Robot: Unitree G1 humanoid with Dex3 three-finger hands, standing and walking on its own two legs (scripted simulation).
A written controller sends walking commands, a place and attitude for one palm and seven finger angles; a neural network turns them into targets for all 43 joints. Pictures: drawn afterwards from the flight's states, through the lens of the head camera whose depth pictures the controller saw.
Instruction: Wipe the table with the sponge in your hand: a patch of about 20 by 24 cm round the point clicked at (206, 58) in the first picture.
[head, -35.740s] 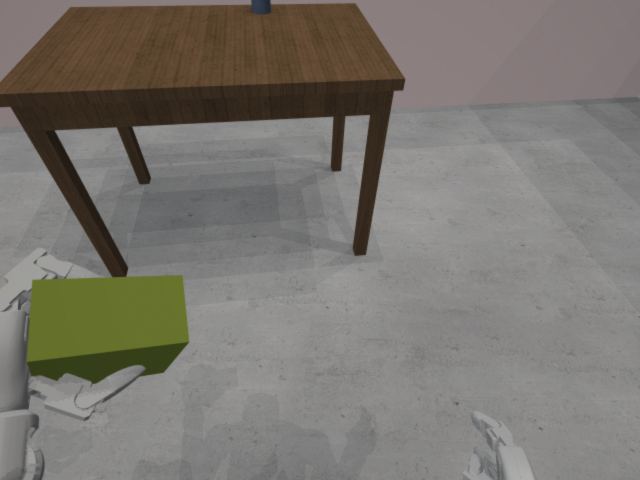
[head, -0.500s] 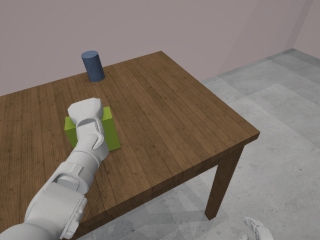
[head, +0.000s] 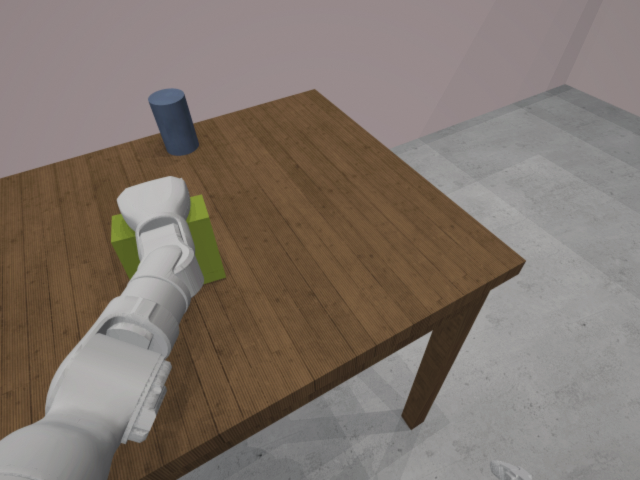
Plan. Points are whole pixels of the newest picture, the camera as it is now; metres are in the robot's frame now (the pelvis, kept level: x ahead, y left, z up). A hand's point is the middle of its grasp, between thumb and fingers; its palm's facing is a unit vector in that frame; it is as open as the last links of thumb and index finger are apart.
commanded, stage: wipe forward along the third lane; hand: left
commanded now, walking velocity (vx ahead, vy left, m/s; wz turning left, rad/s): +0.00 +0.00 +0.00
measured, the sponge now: (175, 257) +0.42 +0.23 +0.04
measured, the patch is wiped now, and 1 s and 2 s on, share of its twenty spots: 0.85 0.85 0.95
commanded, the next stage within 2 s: wipe back along the third lane in 0.02 s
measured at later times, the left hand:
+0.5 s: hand (167, 234) +0.43 +0.23 +0.09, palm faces +0.00 -0.01 -1.00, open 10.5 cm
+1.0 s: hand (183, 256) +0.38 +0.20 +0.09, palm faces +0.03 -0.04 -1.00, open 10.5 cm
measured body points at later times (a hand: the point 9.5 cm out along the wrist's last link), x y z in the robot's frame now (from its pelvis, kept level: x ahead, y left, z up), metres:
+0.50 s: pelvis +0.01 +0.02 +0.00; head +0.01 +0.00 +0.45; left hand +0.42 +0.22 +0.14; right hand +0.14 -0.22 -0.13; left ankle +0.01 +0.11 -0.74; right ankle -0.02 -0.10 -0.74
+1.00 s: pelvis +0.02 +0.00 +0.00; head -0.01 -0.03 +0.45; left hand +0.38 +0.19 +0.14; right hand +0.26 -0.20 -0.08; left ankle +0.01 +0.11 -0.74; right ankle -0.02 -0.10 -0.74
